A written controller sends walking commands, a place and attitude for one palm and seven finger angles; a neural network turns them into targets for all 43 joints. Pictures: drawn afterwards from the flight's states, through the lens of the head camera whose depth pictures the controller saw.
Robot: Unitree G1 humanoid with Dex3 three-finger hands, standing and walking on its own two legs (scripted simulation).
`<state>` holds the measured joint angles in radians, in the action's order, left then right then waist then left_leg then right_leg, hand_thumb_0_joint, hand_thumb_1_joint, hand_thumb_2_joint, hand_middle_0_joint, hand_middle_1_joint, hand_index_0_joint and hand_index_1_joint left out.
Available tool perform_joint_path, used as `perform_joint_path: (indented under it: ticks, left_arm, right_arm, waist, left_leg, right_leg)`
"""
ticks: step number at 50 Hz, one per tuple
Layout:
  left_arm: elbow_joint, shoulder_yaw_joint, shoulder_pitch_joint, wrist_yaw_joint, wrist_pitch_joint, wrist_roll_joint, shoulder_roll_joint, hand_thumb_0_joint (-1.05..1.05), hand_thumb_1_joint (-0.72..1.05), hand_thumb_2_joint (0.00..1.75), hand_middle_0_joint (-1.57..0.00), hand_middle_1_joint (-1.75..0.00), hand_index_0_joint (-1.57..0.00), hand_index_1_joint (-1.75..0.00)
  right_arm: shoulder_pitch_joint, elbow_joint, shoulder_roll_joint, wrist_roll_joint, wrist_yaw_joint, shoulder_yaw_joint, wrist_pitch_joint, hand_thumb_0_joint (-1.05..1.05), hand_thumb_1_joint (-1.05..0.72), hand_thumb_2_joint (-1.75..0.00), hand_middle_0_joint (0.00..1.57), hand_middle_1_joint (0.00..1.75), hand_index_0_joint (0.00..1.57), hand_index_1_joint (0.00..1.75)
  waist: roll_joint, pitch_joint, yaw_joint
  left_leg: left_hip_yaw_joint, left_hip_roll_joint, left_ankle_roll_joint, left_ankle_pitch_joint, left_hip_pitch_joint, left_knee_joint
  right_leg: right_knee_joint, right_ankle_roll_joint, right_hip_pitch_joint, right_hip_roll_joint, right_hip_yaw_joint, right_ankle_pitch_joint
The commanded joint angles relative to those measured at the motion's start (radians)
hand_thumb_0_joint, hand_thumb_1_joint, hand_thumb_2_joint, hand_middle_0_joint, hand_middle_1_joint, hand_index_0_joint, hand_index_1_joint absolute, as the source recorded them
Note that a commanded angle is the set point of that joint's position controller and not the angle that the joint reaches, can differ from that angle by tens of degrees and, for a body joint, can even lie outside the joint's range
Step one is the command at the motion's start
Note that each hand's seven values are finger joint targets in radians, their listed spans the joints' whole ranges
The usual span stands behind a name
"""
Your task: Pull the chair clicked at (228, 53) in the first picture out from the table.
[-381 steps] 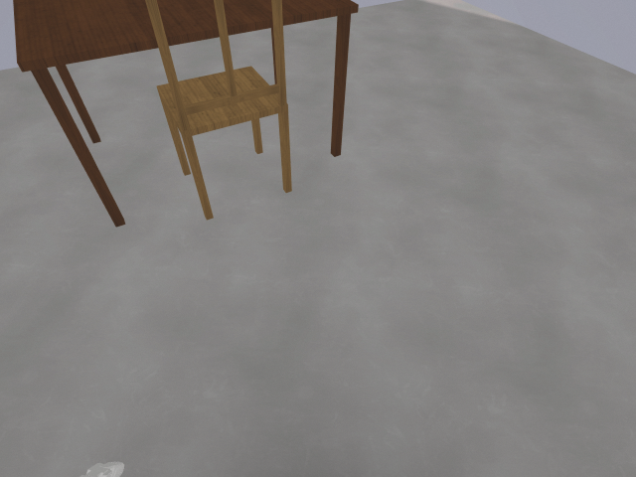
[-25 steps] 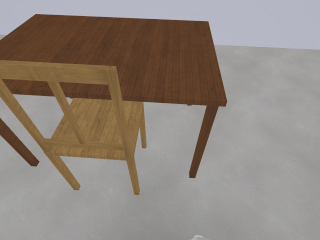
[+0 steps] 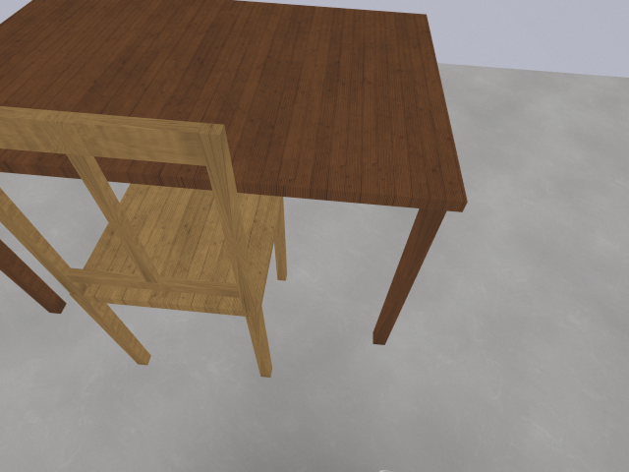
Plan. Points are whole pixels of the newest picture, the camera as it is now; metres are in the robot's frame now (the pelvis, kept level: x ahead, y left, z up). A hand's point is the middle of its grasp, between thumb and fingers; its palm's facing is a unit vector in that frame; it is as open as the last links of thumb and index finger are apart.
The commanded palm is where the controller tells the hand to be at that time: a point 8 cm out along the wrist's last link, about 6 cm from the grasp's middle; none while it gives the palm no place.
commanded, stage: come to a stop and stand still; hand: left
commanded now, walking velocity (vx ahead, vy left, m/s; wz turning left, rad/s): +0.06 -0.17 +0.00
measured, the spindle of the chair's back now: (122, 227) +0.47 +0.36 -0.05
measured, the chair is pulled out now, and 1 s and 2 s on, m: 0.00 0.00 0.00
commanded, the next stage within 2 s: look again from close up in 0.96 s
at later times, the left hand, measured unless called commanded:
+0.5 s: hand out of the picture +0.01 +0.16 -0.16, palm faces +0.00 -0.97 -0.22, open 7.4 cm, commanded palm none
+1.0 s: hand out of the picture -0.03 +0.09 -0.16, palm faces +0.07 -0.99 -0.15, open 7.4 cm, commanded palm none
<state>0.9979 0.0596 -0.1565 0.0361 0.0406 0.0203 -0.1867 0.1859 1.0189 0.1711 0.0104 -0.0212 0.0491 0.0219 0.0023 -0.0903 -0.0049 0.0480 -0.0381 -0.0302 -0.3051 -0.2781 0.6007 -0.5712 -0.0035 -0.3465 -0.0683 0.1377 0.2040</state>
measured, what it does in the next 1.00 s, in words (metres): steps on the spot: right foot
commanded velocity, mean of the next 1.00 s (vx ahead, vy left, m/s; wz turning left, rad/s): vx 0.01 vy -0.03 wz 0.00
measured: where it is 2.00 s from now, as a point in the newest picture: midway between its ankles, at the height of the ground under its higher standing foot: outside the picture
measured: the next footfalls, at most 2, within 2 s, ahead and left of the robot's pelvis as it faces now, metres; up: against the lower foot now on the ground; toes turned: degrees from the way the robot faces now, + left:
right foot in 0.44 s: -0.02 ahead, -0.14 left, +0.00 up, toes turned -5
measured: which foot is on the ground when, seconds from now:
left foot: down 0.00-1.00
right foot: down 0.00-0.02, up 0.04-0.42, down 0.44-1.00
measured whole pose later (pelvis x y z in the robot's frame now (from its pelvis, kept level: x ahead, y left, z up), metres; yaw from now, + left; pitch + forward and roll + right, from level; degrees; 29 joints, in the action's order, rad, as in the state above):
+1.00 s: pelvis +0.00 -0.06 +0.01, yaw +0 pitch -2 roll +0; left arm 1.15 0.01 -0.32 0.04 0.00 0.00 -0.08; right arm 0.30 1.18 0.12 0.01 -0.05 0.01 0.01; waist -0.02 -0.05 0.01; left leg 0.02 -0.10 -0.08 -0.21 -0.19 0.43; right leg -0.42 -0.06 -0.08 0.03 0.10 0.31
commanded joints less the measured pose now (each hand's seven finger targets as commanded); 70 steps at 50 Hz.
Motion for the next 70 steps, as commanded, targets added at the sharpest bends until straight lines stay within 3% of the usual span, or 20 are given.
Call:
perform_joint_path:
  ticks: [1,3,6,10,14,19,22,24,30,37,52,53,54,55,56,58,60,61,64,70]
  left_arm:
    - [-0.069,0.005,-0.047,-0.002,0.001,-0.008,-0.06,0.0,0.9,0.9,-0.2,-0.3,-0.2,-0.3]
    - [-0.022,0.014,-0.07,-0.011,0.01,0.0,-0.071,0.0,0.9,0.9,-0.2,-0.3,-0.2,-0.3]
    - [0.027,0.009,-0.126,-0.025,-0.003,0.001,-0.071,0.0,0.9,0.9,-0.2,-0.3,-0.2,-0.3]
    - [0.031,-0.001,-0.099,-0.026,-0.004,-0.002,-0.064,0.0,0.9,0.9,-0.2,-0.3,-0.2,-0.3]
    - [0.032,-0.01,-0.077,-0.026,-0.002,-0.004,-0.055,0.0,0.9,0.9,-0.2,-0.3,-0.2,-0.3]
    - [0.076,-0.019,-0.169,-0.016,-0.02,-0.01,-0.04,0.0,0.9,0.9,-0.2,-0.3,-0.2,-0.3]
    - [0.098,-0.021,-0.166,-0.003,-0.042,-0.009,-0.107,0.0,0.9,0.9,-0.2,-0.3,-0.2,-0.3]
    - [0.101,-0.022,-0.143,-0.002,-0.053,-0.009,-0.112,0.0,0.9,0.9,-0.2,-0.3,-0.2,-0.3]
    - [0.108,-0.034,-0.162,0.004,-0.053,-0.018,-0.063,0.0,0.9,0.9,-0.2,-0.3,-0.2,-0.3]
    - [0.11,-0.03,-0.181,0.006,-0.052,-0.019,-0.051,0.0,0.9,0.9,-0.2,-0.3,-0.2,-0.3]
    - [0.127,-0.028,-0.239,0.01,-0.055,-0.015,-0.014,0.0,0.9,0.9,-0.2,-0.3,-0.2,-0.3]
    - [0.151,-0.026,-0.353,0.046,-0.095,0.003,-0.055,0.0,0.9,0.9,-0.2,-0.3,-0.2,-0.3]
    - [0.115,-0.022,-0.336,0.046,-0.106,0.01,-0.096,0.0,0.9,0.9,-0.2,-0.3,-0.2,-0.3]
    - [0.095,-0.024,-0.333,0.044,-0.104,0.012,-0.074,0.0,0.9,0.9,-0.2,-0.3,-0.2,-0.3]
    - [0.076,-0.033,-0.311,0.039,-0.102,0.006,-0.06,0.0,0.9,0.9,-0.2,-0.3,-0.2,-0.3]
    - [0.05,-0.032,-0.265,0.032,-0.097,-0.004,-0.061,0.0,0.9,0.9,-0.2,-0.3,-0.2,-0.3]
    - [0.036,-0.036,-0.271,0.029,-0.073,-0.005,-0.024,0.0,0.9,0.9,-0.2,-0.3,-0.2,-0.3]
    - [0.029,-0.038,-0.29,0.031,-0.061,0.003,-0.005,0.0,0.9,0.9,-0.2,-0.3,-0.2,-0.3]
    - [0.044,-0.044,-0.297,0.024,-0.056,0.007,-0.025,0.0,0.9,0.9,-0.2,-0.3,-0.2,-0.3]
    - [0.015,-0.05,-0.248,0.009,-0.044,0.006,-0.043,0.0,0.9,0.9,-0.2,-0.3,-0.2,-0.3]
  right_arm:
    - [0.083,-0.052,0.166,0.016,-0.006,0.022,-0.02,0.0,-0.9,-0.9,0.2,0.3,0.2,0.3]
    - [-0.002,-0.051,0.14,0.02,-0.022,0.009,-0.024,0.0,-0.9,-0.9,0.2,0.3,0.2,0.3]
    - [0.002,-0.036,0.121,0.013,-0.027,0.002,-0.037,0.0,-0.9,-0.9,0.2,0.3,0.2,0.3]
    - [0.087,0.004,0.139,0.01,-0.035,0.011,-0.037,0.0,-0.9,-0.9,0.2,0.3,0.2,0.3]
    - [0.12,0.028,0.166,0.01,-0.033,0.024,-0.027,0.0,-0.9,-0.9,0.2,0.3,0.2,0.3]
    - [0.099,0.049,0.153,0.003,-0.022,0.023,-0.027,0.0,-0.9,-0.9,0.2,0.3,0.2,0.3]
    - [0.1,0.054,0.054,-0.011,-0.009,-0.004,-0.029,0.0,-0.9,-0.9,0.2,0.3,0.2,0.3]
    - [0.084,0.061,0.026,0.003,-0.006,-0.017,-0.016,0.0,-0.9,-0.9,0.2,0.3,0.2,0.3]
    - [0.151,0.127,0.035,0.003,-0.01,-0.024,-0.02,0.0,-0.9,-0.9,0.2,0.3,0.2,0.3]
    - [0.181,0.143,0.019,0.004,-0.015,-0.028,-0.013,0.0,-0.9,-0.9,0.2,0.3,0.2,0.3]
    - [0.176,0.139,0.013,-0.001,-0.028,-0.027,-0.024,0.0,-0.9,-0.9,0.2,0.3,0.2,0.3]
    - [0.006,0.043,0.038,-0.007,-0.015,-0.028,-0.044,0.0,-0.9,-0.9,0.2,0.3,0.2,0.3]
    - [0.052,-0.028,0.014,-0.003,-0.012,-0.031,-0.033,0.0,-0.9,-0.9,0.2,0.3,0.2,0.3]
    - [0.106,-0.026,-0.014,-0.003,-0.015,-0.028,-0.041,0.0,-0.9,-0.9,0.2,0.3,0.2,0.3]
    - [0.131,-0.022,-0.004,-0.006,-0.016,-0.027,-0.047,0.0,-0.9,-0.9,0.2,0.3,0.2,0.3]
    - [0.183,0.004,0.012,-0.005,-0.017,-0.024,-0.05,0.0,-0.9,-0.9,0.2,0.3,0.2,0.3]
    - [0.181,0.006,0.058,0.004,-0.02,-0.022,-0.054,0.0,-0.9,-0.9,0.2,0.3,0.2,0.3]
    - [0.155,-0.012,0.075,0.005,-0.022,-0.023,-0.048,0.0,-0.9,-0.9,0.2,0.3,0.2,0.3]
    - [0.121,-0.023,0.069,0.005,-0.018,-0.035,-0.049,0.0,-0.9,-0.9,0.2,0.3,0.2,0.3]
    - [0.107,-0.044,0.102,0.007,-0.009,-0.029,-0.042,0.0,-0.9,-0.9,0.2,0.3,0.2,0.3]
  waist:
    - [-0.262,0.054,0.019]
    - [-0.193,0.018,-0.014]
    - [-0.123,0.06,-0.015]
    - [-0.118,0.081,0.027]
    - [-0.138,0.091,0.055]
    - [-0.146,0.134,0.012]
    - [0.042,0.092,0.02]
    - [0.206,0.039,0.018]
    - [0.052,-0.002,0.017]
    - [0.038,-0.034,0.019]
    - [0.007,0.002,0.013]
    - [0.105,-0.044,-0.065]
    - [0.114,-0.024,0.003]
    - [0.186,0.107,0.018]
    - [0.186,0.182,0.024]
    - [0.149,0.207,0.044]
    - [-0.039,0.121,0.015]
    - [-0.041,0.047,-0.005]
    - [-0.126,0.013,-0.009]
    - [-0.048,-0.024,0.0]
  left_leg:
    - [-0.404,-0.342,0.179,0.08,-0.061,-0.433]
    - [-0.321,-0.275,0.165,-0.038,-0.087,-0.447]
    - [-0.208,-0.225,0.152,0.136,0.076,-0.401]
    - [-0.196,-0.254,0.174,0.401,0.223,-0.353]
    - [-0.2,-0.268,0.188,0.469,0.242,-0.319]
    - [-0.16,-0.197,0.139,0.413,0.178,-0.256]
    - [-0.036,-0.061,0.028,0.131,0.028,-0.179]
    - [-0.011,-0.028,0.011,0.066,0.061,-0.169]
    - [-0.023,-0.067,0.011,0.225,0.115,-0.197]
    - [-0.019,-0.067,0.005,0.195,0.111,-0.19]
    - [-0.023,-0.077,0.013,0.277,0.138,-0.181]
    - [0.033,-0.043,-0.01,0.09,-0.05,0.11]
    - [0.007,0.01,0.012,-0.073,-0.128,0.148]
    - [0.021,0.011,0.048,-0.109,-0.123,0.116]
    - [0.025,0.028,0.051,-0.067,-0.072,0.061]
    - [0.013,0.023,0.054,0.118,0.053,-0.091]
    - [-0.078,-0.094,0.088,0.467,0.098,-0.1]
    - [-0.103,-0.125,0.108,0.47,0.055,-0.098]
    - [-0.127,-0.093,0.107,0.432,0.026,-0.118]
    - [-0.169,-0.084,0.102,-0.015,-0.05,-0.264]
  right_leg:
    - [-0.22,0.025,-0.047,0.034,-0.101,0.323]
    - [-0.357,0.02,-0.043,0.028,-0.184,0.245]
    - [-0.366,0.04,-0.094,0.025,-0.173,0.177]
    - [-0.281,0.054,-0.1,0.016,-0.15,0.219]
    - [-0.174,0.049,-0.044,0.014,-0.124,0.273]
    - [0.141,0.03,0.147,0.03,-0.083,0.08]
    - [0.278,-0.032,0.23,-0.133,-0.228,-0.087]
    - [0.31,-0.062,0.122,-0.134,-0.248,-0.06]
    - [0.281,-0.036,0.12,-0.065,-0.183,-0.087]
    - [0.312,-0.043,0.104,-0.06,-0.188,-0.012]
    - [0.261,-0.031,0.164,-0.045,-0.151,-0.204]
    - [0.263,0.078,0.161,-0.138,-0.306,-0.863]
    - [0.176,0.071,0.288,-0.18,-0.244,-1.22]
    - [0.086,0.016,0.37,-0.173,-0.194,-1.35]
    - [0.036,-0.044,0.409,-0.137,-0.14,-1.277]
    - [-0.004,-0.063,0.337,-0.108,-0.15,-0.943]
    - [0.027,-0.038,0.182,-0.045,-0.136,-0.384]
    - [0.096,-0.033,0.136,-0.019,-0.131,-0.146]
    - [0.124,-0.042,0.132,-0.007,-0.142,-0.048]
    - [0.146,-0.03,0.11,0.0,-0.131,0.109]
